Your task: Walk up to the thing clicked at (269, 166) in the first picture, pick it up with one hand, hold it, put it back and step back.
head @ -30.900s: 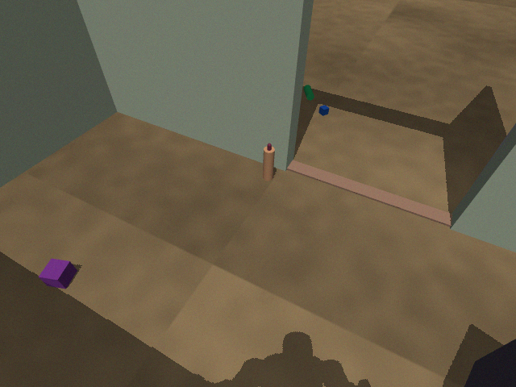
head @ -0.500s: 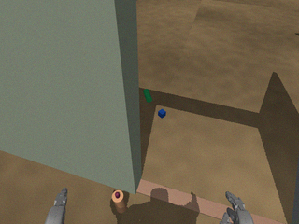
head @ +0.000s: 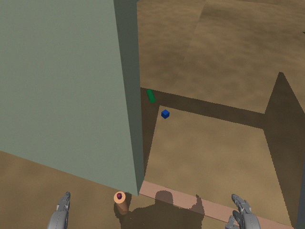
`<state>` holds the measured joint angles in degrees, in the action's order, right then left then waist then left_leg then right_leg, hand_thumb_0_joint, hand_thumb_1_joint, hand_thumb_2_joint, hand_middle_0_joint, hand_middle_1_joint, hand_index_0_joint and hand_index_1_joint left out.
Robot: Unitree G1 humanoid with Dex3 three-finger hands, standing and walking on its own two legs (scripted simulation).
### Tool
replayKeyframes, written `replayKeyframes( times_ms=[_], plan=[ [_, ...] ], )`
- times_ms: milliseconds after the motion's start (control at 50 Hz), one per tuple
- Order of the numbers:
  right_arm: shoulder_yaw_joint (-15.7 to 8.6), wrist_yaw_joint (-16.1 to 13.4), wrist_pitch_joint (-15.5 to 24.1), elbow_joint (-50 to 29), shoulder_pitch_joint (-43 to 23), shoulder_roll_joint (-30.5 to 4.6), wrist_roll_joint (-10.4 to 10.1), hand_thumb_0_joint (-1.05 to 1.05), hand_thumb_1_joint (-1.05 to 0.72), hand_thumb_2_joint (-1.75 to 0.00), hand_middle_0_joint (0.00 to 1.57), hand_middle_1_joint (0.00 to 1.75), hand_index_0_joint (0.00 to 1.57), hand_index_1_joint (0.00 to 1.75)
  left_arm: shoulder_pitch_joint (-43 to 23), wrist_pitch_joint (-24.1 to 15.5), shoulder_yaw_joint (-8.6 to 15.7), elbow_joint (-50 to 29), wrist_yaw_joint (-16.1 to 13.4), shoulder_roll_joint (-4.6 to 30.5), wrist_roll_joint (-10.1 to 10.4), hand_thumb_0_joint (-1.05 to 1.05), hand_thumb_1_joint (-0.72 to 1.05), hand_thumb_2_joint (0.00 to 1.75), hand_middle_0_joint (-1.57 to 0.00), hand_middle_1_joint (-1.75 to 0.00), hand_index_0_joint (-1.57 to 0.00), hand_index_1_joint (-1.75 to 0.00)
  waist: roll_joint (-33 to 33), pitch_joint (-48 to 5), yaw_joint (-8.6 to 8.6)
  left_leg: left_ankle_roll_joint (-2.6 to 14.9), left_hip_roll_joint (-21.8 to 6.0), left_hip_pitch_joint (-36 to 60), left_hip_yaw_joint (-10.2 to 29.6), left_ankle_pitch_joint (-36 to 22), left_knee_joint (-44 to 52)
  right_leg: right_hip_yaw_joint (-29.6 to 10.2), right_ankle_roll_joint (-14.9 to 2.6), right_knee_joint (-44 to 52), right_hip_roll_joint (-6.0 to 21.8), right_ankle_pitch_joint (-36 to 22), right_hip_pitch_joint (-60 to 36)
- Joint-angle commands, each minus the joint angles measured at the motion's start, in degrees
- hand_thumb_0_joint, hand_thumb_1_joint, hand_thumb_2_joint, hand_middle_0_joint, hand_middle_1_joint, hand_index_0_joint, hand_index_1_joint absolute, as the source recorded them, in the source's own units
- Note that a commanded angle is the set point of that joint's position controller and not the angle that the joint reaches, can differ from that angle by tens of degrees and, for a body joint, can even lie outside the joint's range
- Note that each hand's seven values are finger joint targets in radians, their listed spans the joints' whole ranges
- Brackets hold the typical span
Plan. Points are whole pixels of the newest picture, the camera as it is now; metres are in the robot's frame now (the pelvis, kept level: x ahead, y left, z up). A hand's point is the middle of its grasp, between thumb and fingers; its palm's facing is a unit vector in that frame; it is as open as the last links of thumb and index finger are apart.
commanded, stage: home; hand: left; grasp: from the side
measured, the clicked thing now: (121, 202) +0.40 +0.17 -0.60
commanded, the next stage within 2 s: stand in 0.70 s
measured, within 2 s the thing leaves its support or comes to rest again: neither
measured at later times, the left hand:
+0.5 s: hand (84, 221) +0.19 +0.18 -0.05, palm faces +0.11 -0.95 -0.28, open 17.7 cm
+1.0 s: hand (82, 223) +0.18 +0.18 -0.05, palm faces +0.11 -0.95 -0.28, open 15.9 cm
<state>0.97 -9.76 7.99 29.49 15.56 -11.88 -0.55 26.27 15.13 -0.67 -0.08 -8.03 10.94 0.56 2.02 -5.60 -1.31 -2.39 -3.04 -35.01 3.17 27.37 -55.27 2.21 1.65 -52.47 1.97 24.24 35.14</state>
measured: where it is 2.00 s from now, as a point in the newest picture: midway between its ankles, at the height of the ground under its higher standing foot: outside the picture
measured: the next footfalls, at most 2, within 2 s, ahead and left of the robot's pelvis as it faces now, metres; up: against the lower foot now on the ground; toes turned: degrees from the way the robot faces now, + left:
none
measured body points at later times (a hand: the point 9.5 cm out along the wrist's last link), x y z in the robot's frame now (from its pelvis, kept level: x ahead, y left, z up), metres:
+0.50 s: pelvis +0.01 +0.00 +0.00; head +0.04 +0.00 +0.45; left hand +0.18 +0.23 -0.03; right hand +0.18 -0.24 -0.07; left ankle +0.01 +0.14 -0.69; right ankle +0.02 -0.14 -0.69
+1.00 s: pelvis +0.01 +0.00 +0.00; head +0.03 +0.00 +0.45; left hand +0.17 +0.23 -0.03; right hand +0.17 -0.24 -0.07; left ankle +0.01 +0.14 -0.69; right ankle +0.02 -0.14 -0.69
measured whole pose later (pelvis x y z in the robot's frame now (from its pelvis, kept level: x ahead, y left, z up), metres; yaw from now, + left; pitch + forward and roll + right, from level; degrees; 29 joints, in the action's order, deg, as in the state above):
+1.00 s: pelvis +0.01 +0.00 +0.00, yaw +0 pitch +8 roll -2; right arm 0.9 -9.9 8.1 29.9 15.6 -11.6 -0.3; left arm 26.1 16.0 -0.5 -0.6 -8.0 11.0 0.5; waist 2.1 -5.9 -1.2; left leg -2.2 -3.0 -34.8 3.0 28.5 -55.6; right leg 2.0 2.0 -52.5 2.0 25.2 34.8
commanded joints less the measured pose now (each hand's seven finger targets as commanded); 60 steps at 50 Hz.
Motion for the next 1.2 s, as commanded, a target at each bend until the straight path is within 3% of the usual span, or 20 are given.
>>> replayKeyframes(
  times_ms=[0,120,140,200,220,360,540,780,820,840,940,1000,1100,1120,1140,1160,1180],
  plan=[
    [-2.82,-0.79,3.19,-9.10,-4.27,-6.64,0.04,0.00,-0.90,-0.90,0.20,0.30,0.20,0.30,-2.97,-2.97,3.43,-11.27,-0.65,5.93,-0.56,0.00,-0.61,0.00,-0.04,-0.04,-0.04,-0.04,-1.08,-4.62,-0.40,2.38,2.85,1.40,-3.46,-5.84,9.83,1.66,-1.46,9.73,-2.36,-4.09,-4.56],
    [-2.71,-0.78,3.38,-8.61,-4.47,-6.56,0.13,0.00,-0.90,-0.90,0.20,0.30,0.20,0.30,-2.66,-2.97,3.16,-11.30,-0.70,5.62,-0.62,0.00,-0.61,0.00,-0.04,-0.04,-0.04,-0.04,-0.38,-4.72,-0.03,2.17,2.60,1.56,-2.91,-6.51,10.37,2.05,-1.74,8.91,-2.50,-4.56,-4.75],
    [-2.77,-0.79,3.35,-8.74,-4.42,-6.49,0.09,0.00,-0.90,-0.90,0.20,0.30,0.20,0.30,-2.20,-3.10,4.00,-11.61,-0.81,6.38,-0.52,0.00,-0.61,0.01,-0.04,-0.04,-0.04,-0.04,0.19,-4.47,0.51,2.15,2.87,0.95,-3.29,-6.91,10.04,1.93,-1.70,9.36,-2.33,-4.86,-4.94],
    [-2.93,-0.95,3.37,-8.93,-3.93,-6.48,0.24,0.00,-0.90,-0.90,0.20,0.30,0.20,0.30,-0.01,-2.79,3.70,-10.05,-0.76,5.77,-0.74,0.00,-0.61,0.02,-0.04,-0.05,-0.04,-0.04,-2.27,-7.30,0.07,2.32,2.80,2.53,-3.55,-11.68,8.32,1.67,-1.31,8.70,-2.29,-9.69,-6.52],
    [-2.75,-0.83,3.31,-8.49,-3.92,-6.55,0.15,0.00,-0.90,-0.90,0.20,0.30,0.20,0.30,-0.88,-2.86,3.20,-10.65,-0.63,5.71,-0.64,0.00,-0.61,0.02,-0.04,-0.05,-0.04,-0.05,-1.02,-5.61,0.12,2.24,2.78,2.29,-3.48,-11.68,8.82,1.89,-1.45,8.53,-2.34,-9.68,-5.58],
    [-2.82,-0.96,2.96,-8.07,-3.49,-6.25,0.34,0.00,-0.90,-0.90,0.20,0.30,0.20,0.30,-0.01,-2.64,3.85,-10.01,-0.48,5.81,-0.78,0.00,-0.61,0.01,-0.04,-0.04,-0.04,-0.04,-1.15,-7.27,0.01,2.18,2.66,3.38,-3.61,-15.76,7.68,1.68,-1.26,8.15,-2.18,-13.86,-6.78],
    [-3.12,-0.67,2.87,-8.44,-4.01,-6.68,0.20,0.00,-0.90,-0.90,0.20,0.30,0.20,0.30,-1.12,-2.28,3.34,-10.51,-0.57,5.44,-0.58,0.00,-0.61,0.02,-0.04,-0.05,-0.04,-0.05,0.28,-5.37,0.30,1.72,2.33,3.15,-2.86,-13.77,9.49,2.50,-1.71,7.54,-2.65,-10.92,-5.95],
    [-3.04,-0.85,2.83,-8.77,-3.56,-6.71,0.23,0.00,-0.90,-0.90,0.20,0.30,0.20,0.30,-1.18,-2.09,3.67,-11.55,-0.62,5.83,-0.57,0.00,-0.60,0.03,-0.04,-0.05,-0.04,-0.05,-0.76,-6.47,0.10,1.98,2.38,3.44,-3.09,-14.00,8.86,2.17,-1.61,7.70,-2.49,-11.43,-6.12],
    [-2.96,-0.81,2.92,-8.87,-3.79,-6.76,0.21,0.00,-0.90,-0.90,0.20,0.30,0.20,0.30,-1.43,-1.86,2.86,-10.81,-0.52,5.32,-0.54,0.00,-0.44,0.19,-0.20,-0.21,-0.20,-0.21,-0.14,-5.53,-0.02,1.87,2.38,3.01,-2.89,-13.19,9.33,2.48,-1.61,7.51,-2.59,-10.59,-5.40],
    [-2.99,-0.85,2.91,-8.70,-4.20,-6.63,0.21,0.00,-0.90,-0.90,0.20,0.30,0.20,0.30,-1.87,-1.77,3.33,-10.96,-0.70,5.61,-0.55,0.00,-0.36,0.27,-0.20,-0.29,-0.20,-0.29,-0.35,-4.81,0.10,1.91,2.34,2.36,-2.85,-11.69,9.51,2.43,-1.67,7.93,-2.54,-9.21,-5.21],
    [-3.02,-0.91,3.05,-8.85,-3.63,-6.55,0.33,0.00,-0.90,-0.90,0.20,0.30,0.20,0.30,-0.43,-1.74,4.02,-11.15,-0.67,5.93,-0.54,0.00,0.04,0.67,-0.20,-0.30,-0.20,-0.30,-0.80,-6.02,0.41,2.09,2.47,2.15,-2.75,-10.32,9.44,2.42,-1.57,8.26,-2.53,-7.97,-5.51],
    [-2.94,-0.93,3.02,-8.87,-3.87,-6.70,0.23,0.00,-0.90,-0.90,0.20,0.30,0.20,0.30,-1.20,-1.74,3.04,-10.97,-0.59,5.53,-0.55,0.00,0.28,0.90,-0.20,-0.30,-0.20,-0.30,-0.66,-5.80,0.05,1.99,2.38,2.39,-2.74,-11.18,9.46,2.47,-1.66,7.70,-2.62,-8.61,-5.17],
    [-2.78,-0.98,3.09,-8.84,-3.90,-6.45,0.25,0.00,-0.90,-0.90,0.20,0.30,0.20,0.30,-2.25,-1.82,3.28,-11.88,-0.71,5.71,-0.53,0.00,0.68,0.90,-0.20,-0.30,-0.20,-0.30,-0.07,-4.84,0.21,2.08,2.51,1.72,-3.11,-9.33,9.54,2.12,-1.67,8.34,-2.36,-7.18,-4.72],
    [-5.11,2.43,-1.22,3.14,-6.68,-15.15,6.93,0.00,-0.90,-0.90,0.20,0.30,0.20,0.30,-11.62,-8.84,5.97,8.22,2.31,13.75,-5.94,0.00,0.76,0.90,-0.20,-0.30,-0.20,-0.30,-5.25,2.98,1.82,3.82,1.57,2.85,-0.04,-15.22,11.28,-2.54,-5.07,10.39,2.24,-7.21,-11.57],
    [-5.53,4.14,-2.74,5.49,-5.10,-15.22,7.32,0.00,-0.90,-0.90,0.20,0.30,0.20,0.30,-9.24,-11.56,6.35,14.65,3.84,14.68,-6.69,0.00,0.84,0.90,-0.20,-0.30,-0.20,-0.30,-7.79,-1.34,2.17,4.97,0.88,5.86,-1.60,-16.72,10.07,-4.98,-6.62,10.88,3.93,-11.88,-13.99],
    [-5.47,4.85,-3.36,5.95,-4.63,-14.40,7.05,0.00,-0.90,-0.90,0.20,0.30,0.20,0.30,-9.58,-13.08,6.31,16.87,4.44,15.14,-6.45,0.00,0.90,0.90,-0.20,-0.30,-0.20,-0.30,-7.40,-2.76,1.72,5.65,0.83,8.08,-1.72,-17.59,10.13,-6.38,-7.03,10.73,4.28,-14.14,-14.26],
    [-5.54,5.66,-3.95,6.37,-5.93,-14.28,6.23,0.00,-0.90,-0.90,0.20,0.30,0.20,0.30,-9.76,-14.20,5.72,18.33,5.16,15.57,-5.94,0.00,0.90,0.90,-0.20,-0.30,-0.20,-0.30,-6.67,-0.67,1.61,5.48,1.29,8.27,-1.07,-18.30,11.42,-5.84,-7.04,11.98,3.81,-14.77,-12.81]
  ],
)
